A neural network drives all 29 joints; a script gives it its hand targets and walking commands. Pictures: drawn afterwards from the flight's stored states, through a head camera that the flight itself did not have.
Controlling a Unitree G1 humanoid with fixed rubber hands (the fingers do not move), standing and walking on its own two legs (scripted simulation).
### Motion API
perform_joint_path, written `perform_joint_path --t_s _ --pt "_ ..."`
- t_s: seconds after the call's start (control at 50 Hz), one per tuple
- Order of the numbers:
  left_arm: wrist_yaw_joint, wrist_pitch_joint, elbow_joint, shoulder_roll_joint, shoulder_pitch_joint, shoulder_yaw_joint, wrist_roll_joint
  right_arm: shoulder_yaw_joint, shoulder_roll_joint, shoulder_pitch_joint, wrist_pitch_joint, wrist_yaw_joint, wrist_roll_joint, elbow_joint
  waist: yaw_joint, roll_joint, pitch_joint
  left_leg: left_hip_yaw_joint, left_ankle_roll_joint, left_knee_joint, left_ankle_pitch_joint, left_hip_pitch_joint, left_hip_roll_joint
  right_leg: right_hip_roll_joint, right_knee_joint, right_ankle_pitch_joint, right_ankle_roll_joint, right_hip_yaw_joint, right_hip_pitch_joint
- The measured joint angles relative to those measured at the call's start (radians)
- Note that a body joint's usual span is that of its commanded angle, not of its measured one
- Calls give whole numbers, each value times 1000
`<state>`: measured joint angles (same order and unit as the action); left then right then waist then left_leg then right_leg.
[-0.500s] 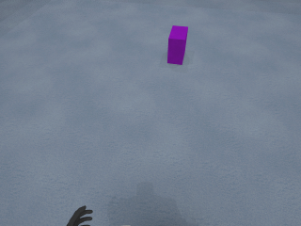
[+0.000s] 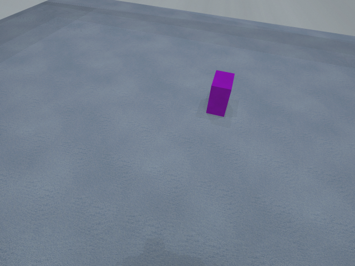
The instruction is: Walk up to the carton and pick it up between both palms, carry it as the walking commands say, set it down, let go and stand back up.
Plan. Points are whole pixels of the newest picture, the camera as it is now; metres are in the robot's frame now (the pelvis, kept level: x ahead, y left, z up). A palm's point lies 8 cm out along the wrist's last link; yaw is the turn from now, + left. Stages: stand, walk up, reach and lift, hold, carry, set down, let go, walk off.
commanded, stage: walk up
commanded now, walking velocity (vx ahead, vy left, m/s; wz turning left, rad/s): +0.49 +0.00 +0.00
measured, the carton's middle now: (220, 93) +1.54 -0.41 -0.63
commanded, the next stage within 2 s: none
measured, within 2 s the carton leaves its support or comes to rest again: neither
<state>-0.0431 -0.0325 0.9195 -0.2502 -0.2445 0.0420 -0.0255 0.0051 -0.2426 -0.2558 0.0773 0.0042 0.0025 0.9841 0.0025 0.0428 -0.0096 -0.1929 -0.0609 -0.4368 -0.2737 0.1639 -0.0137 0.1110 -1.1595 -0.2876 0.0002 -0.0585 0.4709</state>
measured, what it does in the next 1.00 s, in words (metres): walks ahead: right foot, then left foot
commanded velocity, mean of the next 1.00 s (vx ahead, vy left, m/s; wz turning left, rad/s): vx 0.49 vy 0.00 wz -0.01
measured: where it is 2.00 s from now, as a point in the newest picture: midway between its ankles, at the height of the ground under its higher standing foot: (177, 160)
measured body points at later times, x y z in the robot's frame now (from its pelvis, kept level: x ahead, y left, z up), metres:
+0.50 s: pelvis +0.25 -0.05 +0.00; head +0.28 -0.05 +0.44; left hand +0.32 +0.20 -0.14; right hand +0.31 -0.30 -0.15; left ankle +0.21 +0.08 -0.68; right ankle +0.29 -0.13 -0.74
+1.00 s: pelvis +0.48 +0.04 +0.00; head +0.47 +0.06 +0.45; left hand +0.57 +0.29 -0.14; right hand +0.47 -0.23 -0.13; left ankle +0.44 +0.11 -0.74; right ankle +0.47 -0.10 -0.65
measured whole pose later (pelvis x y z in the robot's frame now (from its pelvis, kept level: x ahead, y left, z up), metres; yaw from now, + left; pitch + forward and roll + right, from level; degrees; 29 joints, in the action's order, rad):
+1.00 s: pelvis +0.48 +0.04 +0.00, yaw -2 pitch +0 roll +0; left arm -0.03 -0.03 0.95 -0.26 -0.23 0.06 -0.03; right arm 0.03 -0.23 -0.35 0.08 -0.01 0.01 1.05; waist 0.02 0.05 0.02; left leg -0.24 -0.05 -0.39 -0.29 0.10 -0.01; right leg 0.11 -1.15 -0.24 0.00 -0.05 0.53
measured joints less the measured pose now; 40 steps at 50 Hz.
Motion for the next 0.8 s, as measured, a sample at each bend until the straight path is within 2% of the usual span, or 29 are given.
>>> perform_joint_path --t_s 0.08,0.16,0.22,0.28,0.32,0.34,0.36,0.4,0.44,0.52,0.6,0.68,0.74,0.76,0.8 --pt "-10 20 -36 -17 83 7 1 6 -12 -131 -3 -5 -3 48 42 6 -6 -10 5 90 -16 -116 23 15 103 83 21 -5 97" --pt "-20 24 -66 6 160 -1 9 -3 -9 -199 -5 -6 -2 80 72 -14 -11 -10 21 180 -27 -210 31 8 380 169 28 -24 106" --pt "-21 17 -77 30 200 -11 10 -7 1 -212 -3 -5 -1 91 90 -32 -15 -11 41 201 -65 -264 27 -14 539 187 22 -40 72" --pt "-14 6 -82 47 215 -20 8 -3 9 -219 -4 -2 -4 95 94 -42 -6 -16 69 153 -148 -294 15 -42 655 198 6 -69 5" --pt "-2 -7 -69 66 224 -20 -1 1 6 -196 -11 0 -6 102 81 -84 -13 -18 79 -5 -227 -254 -44 -81 619 203 -43 -92 -2" --pt "4 -14 -66 69 226 -24 -6 1 13 -178 -15 1 -6 95 76 -92 -18 7 69 -161 -208 -187 -66 -87 593 173 -59 -104 -2" --pt "10 -23 -65 68 221 -27 -8 0 21 -157 -17 3 -6 83 66 -87 -24 46 60 -334 -217 -104 -63 -86 584 147 -69 -110 -11" --pt "19 -33 -49 64 192 -26 -6 -2 26 -106 -16 7 -3 58 39 -77 -40 97 50 -583 -189 43 -58 -86 611 126 -71 -119 -58" --pt "27 -39 -21 60 136 -21 -1 2 15 -51 -14 12 -1 33 13 -77 -42 117 47 -656 -141 159 -70 -94 660 123 -70 -129 -112" --pt "30 -38 38 51 5 -12 7 24 -21 47 -24 19 9 -14 -36 -91 -39 128 64 -575 -69 320 -116 -111 740 110 -64 -150 -218" --pt "28 -31 80 38 -109 -9 13 24 -24 117 -51 32 12 -43 -77 -80 -23 105 88 -407 16 378 -144 -118 803 88 -47 -156 -308" --pt "26 -23 102 37 -177 -15 16 14 3 168 -57 41 10 -61 -102 -48 5 71 109 -247 73 346 -133 -106 843 58 -20 -143 -374" --pt "24 -17 111 43 -200 -23 15 6 21 184 -50 41 12 -69 -109 -33 40 52 115 -151 74 279 -112 -87 836 12 9 -132 -403" --pt "23 -15 111 45 -204 -25 14 4 23 185 -44 40 12 -70 -107 -33 54 47 114 -114 71 248 -105 -81 817 -13 20 -129 -406" --pt "20 -14 111 42 -195 -28 13 5 36 190 -24 31 15 -62 -94 -9 61 24 58 -109 75 217 -72 -39 692 -94 21 -109 -376"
